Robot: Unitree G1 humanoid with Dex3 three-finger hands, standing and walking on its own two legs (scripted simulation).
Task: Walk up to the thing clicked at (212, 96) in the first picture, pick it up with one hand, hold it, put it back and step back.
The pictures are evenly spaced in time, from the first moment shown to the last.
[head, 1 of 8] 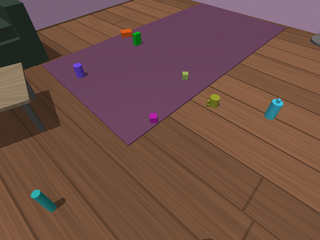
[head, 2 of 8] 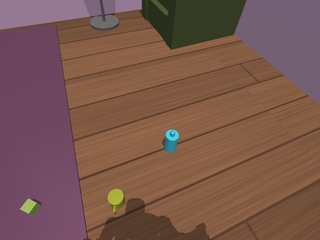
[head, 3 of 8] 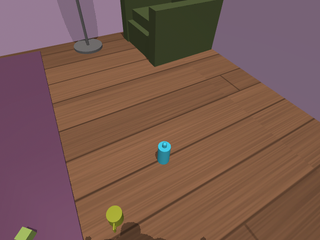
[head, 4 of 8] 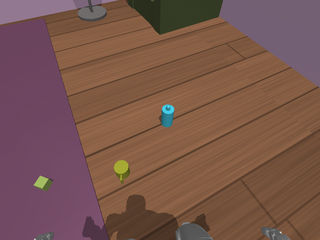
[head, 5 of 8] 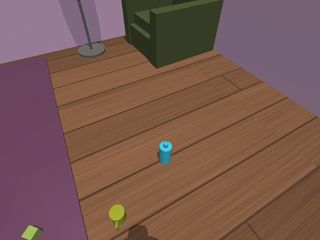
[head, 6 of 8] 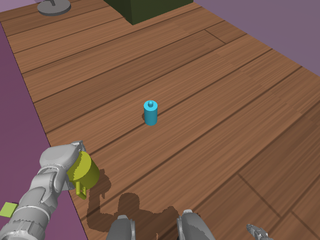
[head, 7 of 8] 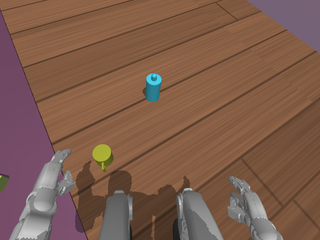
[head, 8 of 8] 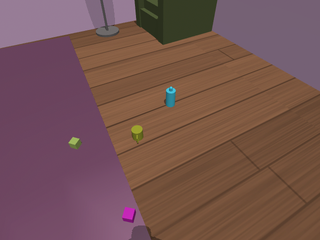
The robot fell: no
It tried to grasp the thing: yes
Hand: left
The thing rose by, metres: 0.66
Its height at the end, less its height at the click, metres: +0.00
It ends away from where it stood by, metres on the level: 0.01
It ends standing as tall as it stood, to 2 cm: yes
